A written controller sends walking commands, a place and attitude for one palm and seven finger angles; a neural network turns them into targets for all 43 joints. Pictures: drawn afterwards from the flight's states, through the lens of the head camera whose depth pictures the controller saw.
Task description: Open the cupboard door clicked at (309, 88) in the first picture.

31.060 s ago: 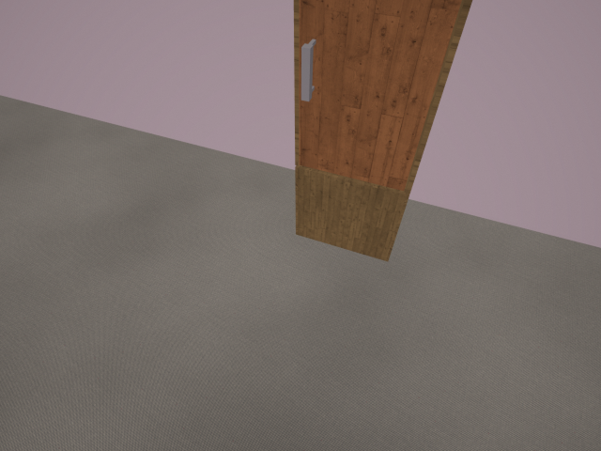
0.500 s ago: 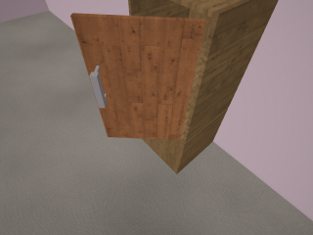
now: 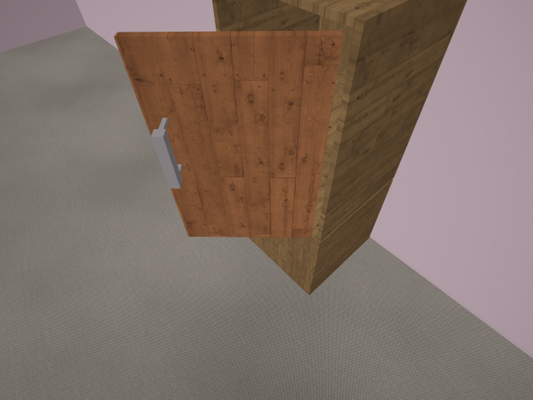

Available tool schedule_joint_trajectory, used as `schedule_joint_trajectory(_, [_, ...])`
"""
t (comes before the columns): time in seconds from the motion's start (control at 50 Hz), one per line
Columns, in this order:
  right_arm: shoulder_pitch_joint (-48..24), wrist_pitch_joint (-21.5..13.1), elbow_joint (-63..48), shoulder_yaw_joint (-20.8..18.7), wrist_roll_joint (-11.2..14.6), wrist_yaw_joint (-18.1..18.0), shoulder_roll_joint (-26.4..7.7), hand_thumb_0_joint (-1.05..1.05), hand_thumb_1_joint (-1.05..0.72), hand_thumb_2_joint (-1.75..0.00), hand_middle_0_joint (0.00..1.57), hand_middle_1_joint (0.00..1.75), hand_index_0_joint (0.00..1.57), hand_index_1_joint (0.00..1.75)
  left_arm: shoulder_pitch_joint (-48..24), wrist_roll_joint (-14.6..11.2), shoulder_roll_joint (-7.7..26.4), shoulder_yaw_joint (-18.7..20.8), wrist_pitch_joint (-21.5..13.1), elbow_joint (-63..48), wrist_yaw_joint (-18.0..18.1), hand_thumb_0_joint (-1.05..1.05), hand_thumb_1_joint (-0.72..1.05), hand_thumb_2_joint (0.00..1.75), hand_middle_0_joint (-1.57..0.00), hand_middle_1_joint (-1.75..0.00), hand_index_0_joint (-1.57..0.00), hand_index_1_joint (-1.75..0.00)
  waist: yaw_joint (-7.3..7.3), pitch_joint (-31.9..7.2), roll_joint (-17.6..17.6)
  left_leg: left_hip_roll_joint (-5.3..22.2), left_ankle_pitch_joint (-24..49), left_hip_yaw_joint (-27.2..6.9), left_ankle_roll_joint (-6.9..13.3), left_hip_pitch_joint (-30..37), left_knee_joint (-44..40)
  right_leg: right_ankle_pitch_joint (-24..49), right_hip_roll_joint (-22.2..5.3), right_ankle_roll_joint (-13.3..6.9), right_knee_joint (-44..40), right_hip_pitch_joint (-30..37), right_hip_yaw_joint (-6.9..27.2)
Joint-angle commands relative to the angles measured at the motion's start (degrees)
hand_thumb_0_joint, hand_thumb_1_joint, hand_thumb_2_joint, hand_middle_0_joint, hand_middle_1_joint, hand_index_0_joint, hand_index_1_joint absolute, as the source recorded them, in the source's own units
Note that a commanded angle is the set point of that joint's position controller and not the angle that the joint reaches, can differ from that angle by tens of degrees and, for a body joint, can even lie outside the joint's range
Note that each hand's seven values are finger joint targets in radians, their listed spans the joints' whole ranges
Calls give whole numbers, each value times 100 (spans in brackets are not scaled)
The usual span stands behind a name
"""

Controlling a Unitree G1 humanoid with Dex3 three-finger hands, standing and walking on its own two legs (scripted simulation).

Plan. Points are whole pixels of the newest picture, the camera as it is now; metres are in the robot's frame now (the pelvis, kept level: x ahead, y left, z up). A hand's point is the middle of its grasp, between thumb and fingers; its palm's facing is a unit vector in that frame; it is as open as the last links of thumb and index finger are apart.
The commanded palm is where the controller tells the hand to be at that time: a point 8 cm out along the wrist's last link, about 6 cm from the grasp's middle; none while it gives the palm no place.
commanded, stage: look again from close up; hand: left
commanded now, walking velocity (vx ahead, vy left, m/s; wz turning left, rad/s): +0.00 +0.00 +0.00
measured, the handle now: (170, 154) +0.57 +0.24 +0.01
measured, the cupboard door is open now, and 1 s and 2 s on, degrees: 46 46 46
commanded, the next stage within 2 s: raise the hand with hooked fingers in 0.38 s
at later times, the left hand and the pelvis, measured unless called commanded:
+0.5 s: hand out of the picture +0.06 +0.18 -0.17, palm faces +0.00 -0.97 -0.26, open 7.4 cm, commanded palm +0.11 +0.23 -0.07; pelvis +0.02 -0.02 +0.00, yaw +0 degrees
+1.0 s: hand (141, 389) +0.15 +0.20 -0.05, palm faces +0.09 -1.00 -0.02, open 9.2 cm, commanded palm +0.14 +0.25 -0.04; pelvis -0.05 -0.04 -0.09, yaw +4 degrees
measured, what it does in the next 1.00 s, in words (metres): lowers itself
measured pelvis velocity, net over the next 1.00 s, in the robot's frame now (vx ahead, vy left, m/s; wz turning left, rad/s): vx -0.05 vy -0.04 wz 0.08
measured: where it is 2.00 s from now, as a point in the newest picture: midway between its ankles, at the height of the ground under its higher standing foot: outside the picture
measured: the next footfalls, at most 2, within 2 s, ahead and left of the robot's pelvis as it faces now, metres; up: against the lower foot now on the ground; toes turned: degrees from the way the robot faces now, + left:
none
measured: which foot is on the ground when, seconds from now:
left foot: down 0.00-1.00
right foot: down 0.00-1.00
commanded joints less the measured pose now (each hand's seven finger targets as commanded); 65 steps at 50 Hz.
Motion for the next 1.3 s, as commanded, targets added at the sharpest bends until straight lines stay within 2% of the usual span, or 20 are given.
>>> schedule_joint_trajectory(0.0, [60, -90, -184, -114, 23, -84, -703, 0, -90, -90, 20, 30, 20, 30, 143, -10, 818, 154, -141, -205, 67, 0, 90, 90, -20, -30, -20, -30, -5, -175, -189, 759, 1115, -651, 67, 126, -462, 1278, -477, -284, -403, -20, 399])
schedule_joint_trajectory(0.44, [-334, -56, -124, -143, 13, -105, -885, 0, -90, -90, 20, 30, 20, 30, -78, -12, 1042, 209, -180, -258, 54, 0, 90, 90, -20, -30, -20, -30, 3, -350, -118, 809, 1565, -547, -43, 390, -373, 2218, -533, -332, -534, 238, 491])
schedule_joint_trajectory(0.46, [-536, -29, -466, -190, 105, -66, -718, 0, -90, -90, 20, 30, 20, 30, 665, 20, 726, 206, -249, -65, 327, 0, 90, 90, -20, -30, -20, -30, 144, -370, -322, 835, 1435, -184, -212, -95, 903, 4279, -944, 63, -524, 409, 709])
schedule_joint_trajectory(0.48, [-275, -824, -2334, -355, 363, -279, -1315, 0, -90, -90, 20, 30, 20, 30, -3828, -968, 2498, 1677, -1494, -8522, 279, 0, 88, 89, -20, -32, -20, -32, -360, -2989, 431, 30, 2751, -366, -40, 913, 100, 4427, -327, -316, 89, 886, 207])
schedule_joint_trajectory(0.5, [-488, -1301, -2182, -320, 156, -486, -995, 0, -90, -90, 20, 30, 20, 30, -541, -479, 1954, 1526, -1288, -6733, 351, 0, 85, 88, -20, -33, -20, -33, 188, -2730, 1467, 268, 3837, -393, 58, 1458, 21, 3088, -3, -380, 470, 557, -26])
schedule_joint_trajectory(0.52, [-674, -1432, -2216, -285, 273, -434, -759, 0, -90, -90, 20, 30, 20, 30, 845, -901, 454, 714, -676, -6073, 359, 0, 83, 87, -21, -34, -21, -34, -7, -1829, 1399, 347, 3920, -502, -123, 1053, 166, 1767, 22, -285, 305, -247, -468])
schedule_joint_trajectory(0.54, [-336, -1443, -2085, -394, 280, -366, -818, 0, -90, -90, 20, 30, 20, 30, 428, -972, 209, 883, -734, -5654, 236, 0, 81, 86, -21, -36, -21, -36, -304, -1054, 292, 416, 3575, -547, -127, 563, 465, 1696, 17, -171, 179, -787, -599])
schedule_joint_trajectory(0.56, [-432, -1480, -2354, -553, 184, -335, -984, 0, -90, -90, 20, 30, 20, 30, 334, -1082, 498, 1256, -1071, -5596, 40, 0, 78, 85, -21, -37, -21, -37, -214, -520, -278, 284, 2706, -546, -117, -179, 806, 1979, 43, -122, 277, -1121, -639])
schedule_joint_trajectory(0.58, [-391, -1483, -2410, -610, 109, -313, -1016, 0, -90, -90, 20, 30, 20, 30, 831, -1184, 484, 1463, -1459, -5137, -230, 0, 76, 84, -21, -39, -21, -39, -166, -682, -963, 196, 2104, -467, -112, -693, 1075, 2084, 50, -62, 524, -1307, -685])
schedule_joint_trajectory(0.6, [-497, -1503, -2561, -618, 80, -273, -972, 0, -90, -90, 20, 30, 20, 30, 1457, -1307, 223, 1497, -1881, -4607, -549, 0, 74, 83, -21, -40, -21, -40, 21, -617, -1370, 127, 1584, -458, -145, -1400, 1346, 1936, 63, -27, 884, -1554, -693])
schedule_joint_trajectory(0.66, [-713, -1642, -3060, -632, 98, -51, -957, 0, -90, -90, 20, 30, 20, 30, 1732, -1586, 212, 1554, -3259, -4608, -1704, 0, 67, 80, -22, -45, -22, -45, 373, -1371, -900, -50, 1055, -319, -258, -2437, 2263, 1745, 33, -137, 2025, -1947, -464])
schedule_joint_trajectory(0.7, [-794, -1755, -3335, -625, 157, 7, -1008, 0, -90, -90, 20, 30, 20, 30, 1130, -1727, 620, 1672, -3935, -4670, -2478, 0, 62, 78, -22, -48, -22, -48, 260, -1658, -693, -102, 455, -316, -257, -3155, 2887, 1178, -57, -121, 2396, -2371, -54])
schedule_joint_trajectory(0.72, [-696, -1745, -3448, -624, 186, 5, -1065, 0, -90, -90, 20, 30, 20, 30, 923, -1863, 857, 1879, -3974, -4552, -2798, 0, 60, 77, -22, -50, -22, -50, 270, -1762, -606, -110, 335, -325, -243, -3380, 3132, 1058, -113, -129, 2530, -2403, 202])
schedule_joint_trajectory(0.76, [-811, -1703, -3900, -612, 282, -79, -1076, 0, -90, -90, 20, 30, 20, 30, 633, -2191, 1183, 2250, -3714, -5099, -3076, 0, 55, 75, -22, -53, -22, -53, 350, -2361, -638, -155, -94, -230, -167, -3735, 3354, 145, -174, -31, 2342, -2152, 599])
schedule_joint_trajectory(0.82, [-690, -1614, -4148, -503, 340, -223, -1029, 0, -90, -90, 20, 30, 20, 30, -388, -2446, 1317, 2189, -3283, -6216, -2981, 0, 48, 72, -23, -57, -23, -57, 104, -2297, -276, -38, -478, -294, -63, -3740, 3520, -955, -96, 7, 2072, -2545, 715])
schedule_joint_trajectory(0.88, [-486, -1568, -4052, -436, 313, -331, -963, 0, -90, -90, 20, 30, 20, 30, -758, -2185, 1363, 2029, -3183, -6997, -2600, 0, 41, 69, -24, -62, -24, -62, -55, -2213, 105, 121, -472, -431, 15, -3486, 3462, -1151, 26, -94, 2059, -2794, 495])
schedule_joint_trajectory(0.92, [-411, -1583, -3954, -343, 282, -408, -1006, 0, -90, -90, 20, 30, 20, 30, -1300, -2043, 1335, 1712, -3103, -7289, -2487, 0, 36, 67, -24, -64, -24, -64, -274, -2038, 185, 187, -497, -547, 60, -3335, 3431, -1063, 139, -130, 2179, -3083, 292])
schedule_joint_trajectory(0.96, [-357, -1598, -3842, -321, 295, -456, -995, 0, -90, -90, 20, 30, 20, 30, -969, -1948, 1440, 1809, -2912, -7035, -2460, 0, 32, 65, -24, -68, -24, -68, -236, -2055, 371, 189, -572, -596, 37, -3291, 3303, -1074, 152, -142, 2136, -3055, 165])
schedule_joint_trajectory(1.12, [-483, -1540, -3936, -201, 310, -436, -975, 0, -90, -90, 20, 30, 20, 30, -370, -2186, 1631, 2289, -2061, -6263, -2516, 0, 13, 57, -25, -80, -25, -80, 115, -2082, 125, 134, -375, -732, -29, -3150, 2700, -916, 195, -163, 1954, -2489, -189])
schedule_joint_trajectory(1.28, [-239, -1614, -3875, -237, 297, -365, -1092, 0, -90, -90, 20, 30, 20, 30, -491, -2150, 1641, 2299, -2363, -6279, -2408, 0, -6, 49, -27, -92, -27, -92, 10, -1937, 80, 138, -480, -738, -46, -2904, 2414, -878, 213, -161, 1947, -2655, -405])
